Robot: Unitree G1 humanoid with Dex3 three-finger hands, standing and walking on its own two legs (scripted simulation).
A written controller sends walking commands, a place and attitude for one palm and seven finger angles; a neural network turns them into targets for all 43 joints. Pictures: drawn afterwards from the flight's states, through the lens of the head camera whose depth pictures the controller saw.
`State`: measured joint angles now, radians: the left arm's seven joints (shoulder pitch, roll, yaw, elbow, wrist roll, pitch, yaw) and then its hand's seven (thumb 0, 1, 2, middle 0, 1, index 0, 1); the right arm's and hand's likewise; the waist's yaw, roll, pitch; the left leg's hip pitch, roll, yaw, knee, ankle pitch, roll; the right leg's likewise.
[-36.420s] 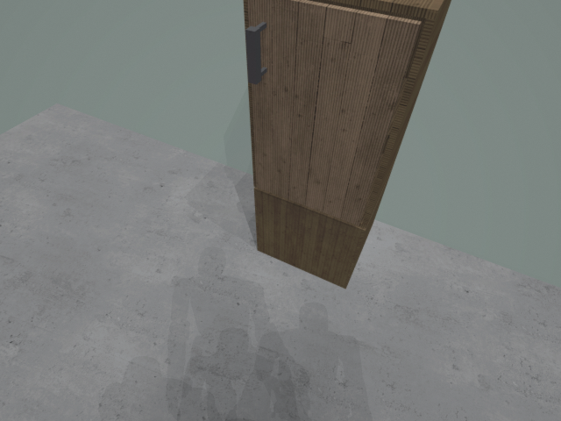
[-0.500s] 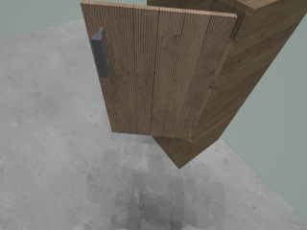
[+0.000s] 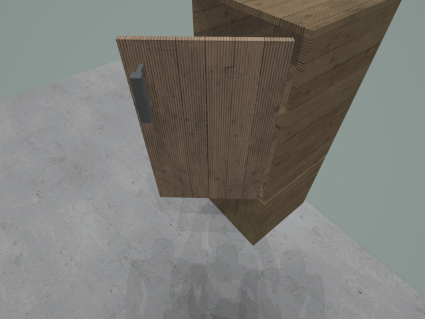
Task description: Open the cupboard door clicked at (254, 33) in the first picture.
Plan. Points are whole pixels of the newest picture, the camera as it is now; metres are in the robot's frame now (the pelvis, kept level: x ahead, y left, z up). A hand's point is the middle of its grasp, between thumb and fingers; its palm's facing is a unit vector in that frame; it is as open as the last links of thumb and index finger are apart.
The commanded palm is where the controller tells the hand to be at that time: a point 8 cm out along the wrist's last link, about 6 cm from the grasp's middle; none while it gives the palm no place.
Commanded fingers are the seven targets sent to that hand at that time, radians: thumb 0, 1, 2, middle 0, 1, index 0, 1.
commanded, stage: come to a stop and stand still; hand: left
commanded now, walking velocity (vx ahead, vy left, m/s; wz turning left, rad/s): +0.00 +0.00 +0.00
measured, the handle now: (143, 93) +0.56 +0.20 +0.13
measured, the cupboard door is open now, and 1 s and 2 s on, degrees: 50 50 50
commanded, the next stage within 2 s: look again from close up in 0.44 s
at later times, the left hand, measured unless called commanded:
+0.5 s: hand out of the picture -0.07 +0.12 -0.18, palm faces +0.06 -0.99 -0.12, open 7.4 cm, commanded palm none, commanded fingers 0.00 0.90 0.90 -0.20 -0.30 -0.20 -0.30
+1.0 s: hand out of the picture +0.00 +0.18 -0.18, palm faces +0.03 -0.98 -0.19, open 7.4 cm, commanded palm none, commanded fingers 0.00 0.90 0.90 -0.20 -0.30 -0.20 -0.30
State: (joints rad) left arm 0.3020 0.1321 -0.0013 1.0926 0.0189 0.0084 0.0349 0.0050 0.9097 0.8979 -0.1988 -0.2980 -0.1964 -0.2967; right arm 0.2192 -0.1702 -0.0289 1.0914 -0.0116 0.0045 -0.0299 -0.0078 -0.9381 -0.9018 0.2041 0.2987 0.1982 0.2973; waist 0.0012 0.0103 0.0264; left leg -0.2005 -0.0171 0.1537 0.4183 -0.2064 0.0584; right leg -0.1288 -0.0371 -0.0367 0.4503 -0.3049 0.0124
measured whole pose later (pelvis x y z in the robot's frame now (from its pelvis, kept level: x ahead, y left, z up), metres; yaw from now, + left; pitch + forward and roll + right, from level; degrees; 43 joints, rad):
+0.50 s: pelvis -0.02 -0.02 +0.00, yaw +0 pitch -1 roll +0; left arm 0.38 0.09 -0.01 1.13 0.01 -0.01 0.04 0.00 0.91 0.90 -0.20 -0.30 -0.20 -0.30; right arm 0.37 -0.08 0.00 1.19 -0.01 0.01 -0.03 0.00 -0.91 -0.90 0.20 0.30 0.20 0.30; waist -0.01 -0.02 0.02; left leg -0.22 0.01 0.13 0.39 -0.15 0.04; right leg -0.13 0.00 -0.06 0.41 -0.25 -0.01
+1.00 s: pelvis +0.00 +0.02 -0.01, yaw +1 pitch +0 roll +0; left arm 0.31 0.15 -0.01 1.06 0.02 -0.02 0.04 0.01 0.91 0.90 -0.20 -0.30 -0.20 -0.30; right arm 0.28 -0.17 0.01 1.08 -0.02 -0.03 -0.02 0.01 -0.93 -0.90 0.20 0.30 0.20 0.30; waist 0.00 -0.01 0.00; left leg -0.27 -0.03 0.15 0.50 -0.24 0.09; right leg -0.18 -0.05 -0.04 0.51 -0.33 0.03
